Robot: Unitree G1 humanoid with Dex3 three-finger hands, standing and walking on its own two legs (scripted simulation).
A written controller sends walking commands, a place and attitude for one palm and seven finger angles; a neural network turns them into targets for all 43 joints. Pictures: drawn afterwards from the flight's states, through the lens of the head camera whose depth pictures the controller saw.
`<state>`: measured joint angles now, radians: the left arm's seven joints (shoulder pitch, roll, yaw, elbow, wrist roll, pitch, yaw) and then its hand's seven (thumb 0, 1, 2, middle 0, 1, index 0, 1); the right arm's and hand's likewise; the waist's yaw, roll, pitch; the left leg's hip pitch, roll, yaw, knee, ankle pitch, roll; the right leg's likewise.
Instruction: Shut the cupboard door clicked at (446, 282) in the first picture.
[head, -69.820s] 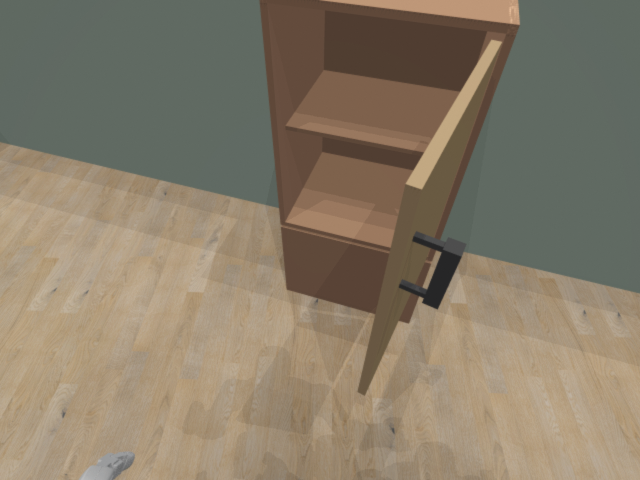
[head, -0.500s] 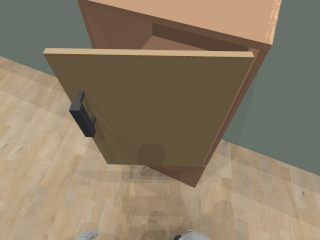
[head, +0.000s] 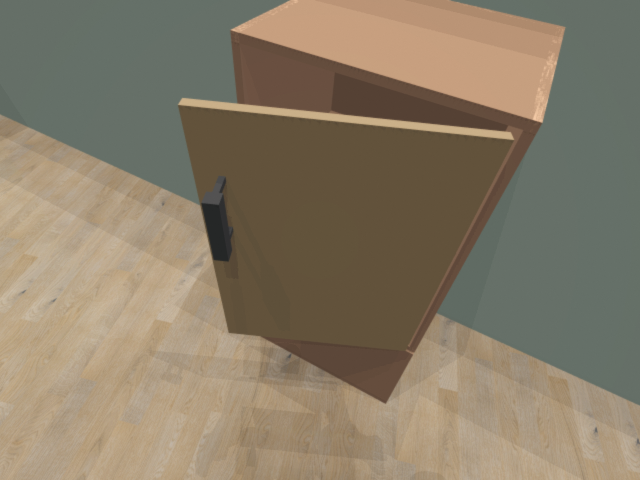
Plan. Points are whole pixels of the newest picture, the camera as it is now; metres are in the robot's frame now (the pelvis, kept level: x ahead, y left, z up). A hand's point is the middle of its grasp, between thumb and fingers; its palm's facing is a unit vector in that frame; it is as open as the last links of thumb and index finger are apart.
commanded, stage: come to a stop and stand still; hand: left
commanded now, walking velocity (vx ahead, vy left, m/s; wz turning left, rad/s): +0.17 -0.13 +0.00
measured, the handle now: (221, 218) +0.46 +0.20 +0.04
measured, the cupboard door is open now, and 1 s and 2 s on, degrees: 23 23 23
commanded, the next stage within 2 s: look again from close up in 0.20 s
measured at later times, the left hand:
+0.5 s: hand out of the picture +0.06 +0.13 -0.17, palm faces -0.04 -0.97 -0.24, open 7.3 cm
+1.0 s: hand out of the picture +0.07 +0.12 -0.14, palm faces +0.14 -0.96 -0.23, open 7.3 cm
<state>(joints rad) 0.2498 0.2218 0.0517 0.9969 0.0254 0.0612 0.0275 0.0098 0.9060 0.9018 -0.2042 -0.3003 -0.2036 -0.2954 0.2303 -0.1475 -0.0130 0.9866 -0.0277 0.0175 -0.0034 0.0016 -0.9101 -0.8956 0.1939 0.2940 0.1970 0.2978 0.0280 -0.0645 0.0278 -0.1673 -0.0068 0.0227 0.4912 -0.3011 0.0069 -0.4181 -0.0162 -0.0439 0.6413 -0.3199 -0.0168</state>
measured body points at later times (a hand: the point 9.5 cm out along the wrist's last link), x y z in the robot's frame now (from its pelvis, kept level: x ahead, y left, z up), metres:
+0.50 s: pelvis +0.01 -0.04 -0.01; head +0.04 -0.06 +0.44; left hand +0.06 +0.18 -0.15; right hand -0.02 -0.26 -0.17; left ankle -0.01 +0.06 -0.74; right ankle -0.02 -0.13 -0.73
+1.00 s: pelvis +0.01 -0.06 +0.00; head +0.04 -0.07 +0.44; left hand +0.07 +0.17 -0.12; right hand +0.04 -0.30 -0.16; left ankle -0.01 +0.06 -0.73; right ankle -0.02 -0.13 -0.73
